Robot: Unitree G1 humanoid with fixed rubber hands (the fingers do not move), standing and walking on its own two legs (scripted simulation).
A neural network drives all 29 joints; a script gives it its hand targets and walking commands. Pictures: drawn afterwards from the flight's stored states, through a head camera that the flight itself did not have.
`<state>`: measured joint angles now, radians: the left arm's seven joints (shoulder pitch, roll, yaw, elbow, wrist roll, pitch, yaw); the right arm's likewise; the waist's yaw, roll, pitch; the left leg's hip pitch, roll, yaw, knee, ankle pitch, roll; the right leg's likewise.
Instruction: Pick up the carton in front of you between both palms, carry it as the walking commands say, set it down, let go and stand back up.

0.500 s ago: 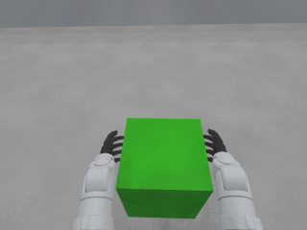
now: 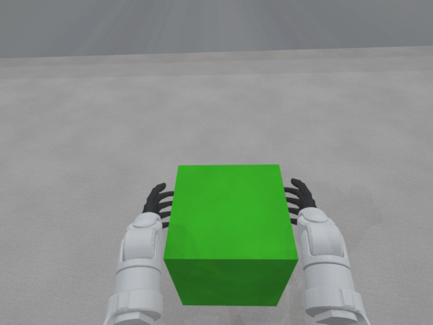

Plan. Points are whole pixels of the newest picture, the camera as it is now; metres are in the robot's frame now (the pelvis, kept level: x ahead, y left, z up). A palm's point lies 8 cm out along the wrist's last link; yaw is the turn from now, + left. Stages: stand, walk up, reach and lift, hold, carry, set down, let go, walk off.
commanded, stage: hold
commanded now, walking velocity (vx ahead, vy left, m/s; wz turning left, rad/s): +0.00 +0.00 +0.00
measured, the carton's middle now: (228, 238) +0.30 +0.00 -0.03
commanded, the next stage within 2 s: set down in 0.16 s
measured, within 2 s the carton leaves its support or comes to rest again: neither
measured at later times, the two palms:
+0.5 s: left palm (161, 211) +0.34 +0.14 +0.01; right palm (299, 208) +0.34 -0.16 +0.01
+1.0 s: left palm (172, 243) +0.38 +0.16 -0.18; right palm (278, 237) +0.38 -0.14 -0.19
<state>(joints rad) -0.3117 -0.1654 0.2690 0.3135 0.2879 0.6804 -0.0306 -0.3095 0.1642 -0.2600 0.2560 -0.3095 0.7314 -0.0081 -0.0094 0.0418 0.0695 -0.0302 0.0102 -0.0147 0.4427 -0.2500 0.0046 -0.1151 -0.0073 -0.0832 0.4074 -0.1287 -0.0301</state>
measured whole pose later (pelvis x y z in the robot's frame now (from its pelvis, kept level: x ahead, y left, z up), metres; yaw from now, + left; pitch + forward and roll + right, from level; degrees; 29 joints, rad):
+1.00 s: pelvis -0.03 +0.02 -0.12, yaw +2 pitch +33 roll +1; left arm -0.65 -0.13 0.41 0.54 0.19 0.19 0.05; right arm -0.69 0.10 -0.44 0.55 -0.26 0.20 0.00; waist -0.03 0.04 -0.11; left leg -1.33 -0.05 -0.02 1.21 -0.45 0.00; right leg -1.41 -0.02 0.03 1.14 -0.31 0.02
